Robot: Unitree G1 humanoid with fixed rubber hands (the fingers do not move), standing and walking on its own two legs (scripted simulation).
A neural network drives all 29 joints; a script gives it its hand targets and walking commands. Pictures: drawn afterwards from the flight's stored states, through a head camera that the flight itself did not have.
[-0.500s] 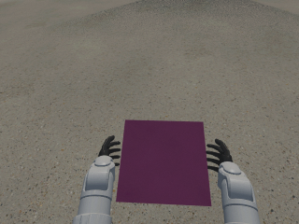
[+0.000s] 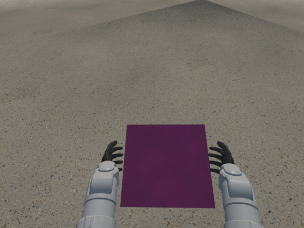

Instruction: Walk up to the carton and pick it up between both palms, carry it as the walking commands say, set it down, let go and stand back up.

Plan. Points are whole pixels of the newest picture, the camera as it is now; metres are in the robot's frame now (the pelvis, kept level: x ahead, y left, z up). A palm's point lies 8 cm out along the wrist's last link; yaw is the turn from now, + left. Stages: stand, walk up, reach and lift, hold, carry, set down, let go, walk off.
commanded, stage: carry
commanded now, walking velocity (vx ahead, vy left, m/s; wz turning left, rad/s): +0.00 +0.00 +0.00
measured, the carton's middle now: (165, 168) +0.35 +0.00 -0.09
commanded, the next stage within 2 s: hold in 1.60 s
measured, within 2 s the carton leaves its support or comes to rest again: neither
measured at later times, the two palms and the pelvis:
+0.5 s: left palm (106, 192) +0.21 +0.15 +0.01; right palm (235, 197) +0.21 -0.17 +0.02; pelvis -0.07 -0.01 +0.00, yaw +1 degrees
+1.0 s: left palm (111, 192) +0.21 +0.14 +0.03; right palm (244, 198) +0.21 -0.19 +0.03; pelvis -0.08 -0.02 +0.00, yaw +1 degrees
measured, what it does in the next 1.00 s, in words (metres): shifts its weight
